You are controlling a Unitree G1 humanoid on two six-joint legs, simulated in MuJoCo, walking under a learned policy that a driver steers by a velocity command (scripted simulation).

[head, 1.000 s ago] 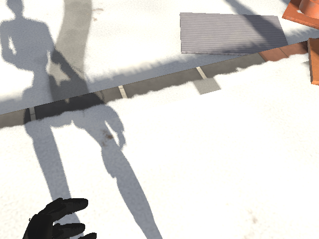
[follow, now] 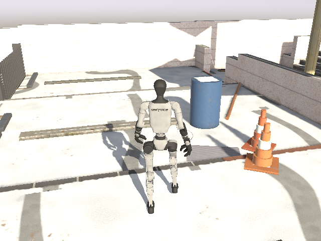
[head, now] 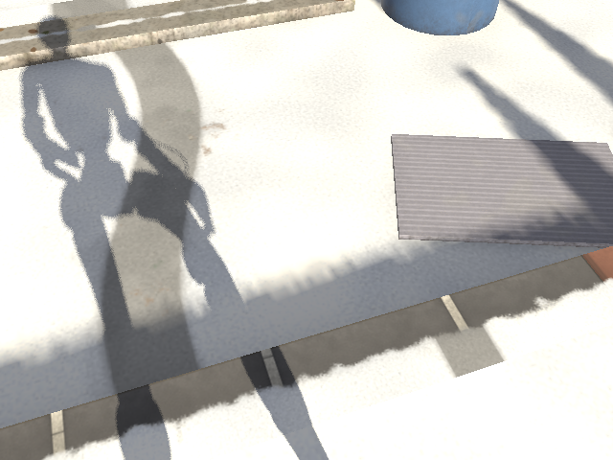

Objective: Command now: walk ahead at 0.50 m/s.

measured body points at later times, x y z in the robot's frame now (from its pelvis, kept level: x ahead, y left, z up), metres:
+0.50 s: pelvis +0.29 -0.06 +0.00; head +0.30 -0.06 +0.45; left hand +0.23 +0.17 -0.14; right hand +0.50 -0.25 -0.11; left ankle +0.45 +0.12 -0.68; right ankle +0.21 -0.15 -0.74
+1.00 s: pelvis +0.46 -0.01 +0.00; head +0.49 +0.00 +0.45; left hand +0.50 +0.29 -0.11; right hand +0.67 -0.22 -0.11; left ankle +0.49 +0.10 -0.74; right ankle +0.56 -0.13 -0.72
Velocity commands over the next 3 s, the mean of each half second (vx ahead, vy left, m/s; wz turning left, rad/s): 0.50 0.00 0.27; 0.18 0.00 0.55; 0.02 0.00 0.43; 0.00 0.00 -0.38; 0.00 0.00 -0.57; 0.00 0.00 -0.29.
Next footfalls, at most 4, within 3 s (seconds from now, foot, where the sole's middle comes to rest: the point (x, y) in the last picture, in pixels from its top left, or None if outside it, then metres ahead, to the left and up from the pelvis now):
0.12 right None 0.25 -0.15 -0.78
0.64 left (243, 445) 0.52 0.11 -0.78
1.08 right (337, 407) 0.59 -0.10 -0.78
1.48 left None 0.42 0.09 -0.78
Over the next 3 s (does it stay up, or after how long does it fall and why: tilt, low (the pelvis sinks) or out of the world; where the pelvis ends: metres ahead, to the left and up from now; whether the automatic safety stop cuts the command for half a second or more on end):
stays up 0.47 -0.12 -0.01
